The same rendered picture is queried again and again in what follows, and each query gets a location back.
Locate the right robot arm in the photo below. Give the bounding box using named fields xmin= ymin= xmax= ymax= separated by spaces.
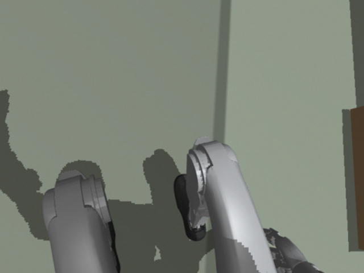
xmin=292 ymin=262 xmax=324 ymax=273

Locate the right robot hand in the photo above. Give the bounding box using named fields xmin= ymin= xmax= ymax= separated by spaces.
xmin=263 ymin=228 xmax=308 ymax=273

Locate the right robot foot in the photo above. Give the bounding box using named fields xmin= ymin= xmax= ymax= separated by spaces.
xmin=173 ymin=174 xmax=206 ymax=241

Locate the left robot foot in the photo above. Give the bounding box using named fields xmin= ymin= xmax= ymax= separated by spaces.
xmin=108 ymin=220 xmax=121 ymax=273

